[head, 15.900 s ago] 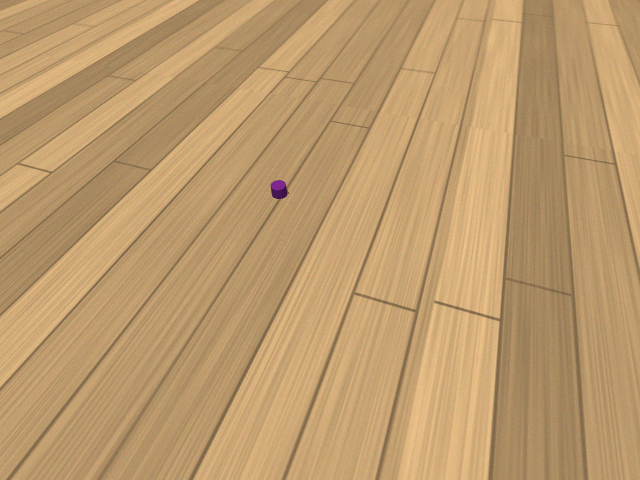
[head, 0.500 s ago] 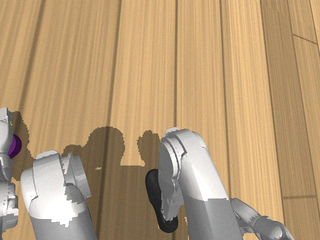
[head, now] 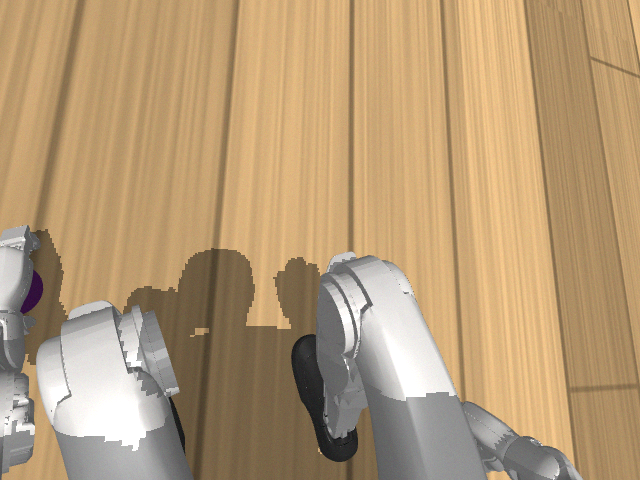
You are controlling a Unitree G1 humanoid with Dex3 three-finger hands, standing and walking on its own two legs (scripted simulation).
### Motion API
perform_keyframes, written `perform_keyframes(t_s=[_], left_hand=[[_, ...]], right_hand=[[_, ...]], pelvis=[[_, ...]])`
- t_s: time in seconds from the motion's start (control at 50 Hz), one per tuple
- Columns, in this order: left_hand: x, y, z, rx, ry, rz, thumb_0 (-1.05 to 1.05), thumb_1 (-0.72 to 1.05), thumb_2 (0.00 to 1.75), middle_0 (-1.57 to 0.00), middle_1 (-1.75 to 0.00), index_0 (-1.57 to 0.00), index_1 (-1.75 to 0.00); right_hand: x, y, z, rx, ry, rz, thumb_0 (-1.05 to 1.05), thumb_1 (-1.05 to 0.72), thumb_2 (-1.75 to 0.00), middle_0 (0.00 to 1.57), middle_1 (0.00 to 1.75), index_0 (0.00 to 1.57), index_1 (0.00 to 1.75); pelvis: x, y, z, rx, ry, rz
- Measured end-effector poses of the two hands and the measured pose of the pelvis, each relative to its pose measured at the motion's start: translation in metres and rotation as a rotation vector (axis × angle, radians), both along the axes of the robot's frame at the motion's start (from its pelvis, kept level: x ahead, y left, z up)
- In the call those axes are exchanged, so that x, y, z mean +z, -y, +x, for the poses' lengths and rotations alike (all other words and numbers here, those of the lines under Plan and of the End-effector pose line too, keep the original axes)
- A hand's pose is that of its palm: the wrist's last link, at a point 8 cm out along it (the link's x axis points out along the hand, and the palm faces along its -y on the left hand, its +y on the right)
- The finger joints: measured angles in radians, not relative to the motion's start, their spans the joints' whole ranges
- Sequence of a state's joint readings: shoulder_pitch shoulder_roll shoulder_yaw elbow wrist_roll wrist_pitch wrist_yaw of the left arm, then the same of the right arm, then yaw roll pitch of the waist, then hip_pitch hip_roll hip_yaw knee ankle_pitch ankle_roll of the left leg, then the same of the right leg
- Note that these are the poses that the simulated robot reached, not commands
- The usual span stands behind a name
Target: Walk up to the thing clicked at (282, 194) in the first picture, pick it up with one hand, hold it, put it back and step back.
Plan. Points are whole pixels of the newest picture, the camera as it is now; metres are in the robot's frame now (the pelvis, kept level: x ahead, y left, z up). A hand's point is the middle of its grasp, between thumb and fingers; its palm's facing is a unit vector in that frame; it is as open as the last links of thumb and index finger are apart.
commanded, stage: close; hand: left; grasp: from above
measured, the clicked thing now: (2, 288) +0.36 +0.33 -0.27
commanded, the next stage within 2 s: settle in 0.68 s
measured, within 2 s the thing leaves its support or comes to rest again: leaves its support in 1.06 s
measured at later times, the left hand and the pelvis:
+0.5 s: hand out of the picture +0.34 +0.33 -0.25, palm faces -0.44 -0.18 -0.88, open 9.7 cm; pelvis +0.00 +0.00 +0.00, yaw +0 degrees
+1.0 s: hand out of the picture +0.34 +0.33 -0.25, palm faces -0.42 -0.20 -0.88, open 9.5 cm; pelvis +0.00 +0.00 +0.00, yaw +0 degrees
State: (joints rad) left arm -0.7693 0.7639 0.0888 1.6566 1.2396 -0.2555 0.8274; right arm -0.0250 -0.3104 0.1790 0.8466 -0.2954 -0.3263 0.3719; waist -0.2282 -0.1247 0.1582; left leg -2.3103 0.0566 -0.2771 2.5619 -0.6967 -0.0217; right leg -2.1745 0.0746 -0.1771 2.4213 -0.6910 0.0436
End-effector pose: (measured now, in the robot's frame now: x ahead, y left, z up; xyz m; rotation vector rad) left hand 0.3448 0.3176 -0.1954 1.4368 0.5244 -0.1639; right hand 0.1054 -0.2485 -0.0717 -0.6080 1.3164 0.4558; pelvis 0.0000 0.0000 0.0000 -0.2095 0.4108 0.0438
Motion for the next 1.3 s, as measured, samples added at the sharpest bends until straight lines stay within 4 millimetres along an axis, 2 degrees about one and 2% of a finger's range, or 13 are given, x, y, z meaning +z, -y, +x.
perform_keyframes(t_s=[0.26,0.56,0.8,1.02,1.14,1.3], left_hand=[[0.001,-0.009,0.001,0.087,-0.026,-0.01,-0.01,0.1,0.51,-0.47,-0.78,-0.56,-0.69],[0.002,-0.013,0.002,0.036,-0.027,-0.011,-0.01,0.07,0.58,-0.51,-0.76,-0.61,-0.69],[0.002,-0.011,0.001,0.037,-0.017,0.004,-0.01,0.06,0.58,-0.52,-0.74,-0.62,-0.68],[0.004,-0.014,0.002,0.088,-0.028,-0.017,0.0,0.04,0.59,-0.54,-0.83,-0.65,-0.77],[0.02,-0.016,0.004,0.083,0.017,-0.019,0.0,0.05,0.59,-0.54,-0.83,-0.64,-0.77],[0.061,-0.019,0.002,0.075,0.041,0.022,0.0,0.05,0.59,-0.54,-0.83,-0.64,-0.77]], right_hand=[[0.011,0.009,0.008,0.004,0.046,-0.024,0.0,-0.9,-0.89,0.2,0.3,0.2,0.3],[0.002,0.005,-0.003,-0.005,-0.004,-0.028,0.0,-0.9,-0.89,0.2,0.3,0.2,0.3],[0.0,0.003,0.004,0.001,0.005,-0.013,0.0,-0.9,-0.89,0.2,0.3,0.2,0.3],[0.002,0.007,0.006,-0.009,0.018,-0.012,0.0,-0.91,-0.89,0.2,0.3,0.2,0.3],[-0.002,0.01,0.005,-0.053,0.025,-0.006,0.0,-0.91,-0.9,0.2,0.3,0.2,0.3],[-0.009,0.006,0.018,-0.143,0.083,0.036,0.0,-0.91,-0.9,0.2,0.3,0.2,0.3]], pelvis=[[-0.002,-0.001,0.001,0.005,-0.004,-0.001],[-0.004,-0.001,0.002,0.004,-0.007,0.001],[-0.003,-0.001,0.003,0.004,-0.015,0.0],[-0.003,0.0,0.005,0.007,-0.02,0.002],[-0.004,0.0,0.006,0.01,-0.031,0.008],[0.005,0.001,0.007,0.02,-0.079,0.028]])
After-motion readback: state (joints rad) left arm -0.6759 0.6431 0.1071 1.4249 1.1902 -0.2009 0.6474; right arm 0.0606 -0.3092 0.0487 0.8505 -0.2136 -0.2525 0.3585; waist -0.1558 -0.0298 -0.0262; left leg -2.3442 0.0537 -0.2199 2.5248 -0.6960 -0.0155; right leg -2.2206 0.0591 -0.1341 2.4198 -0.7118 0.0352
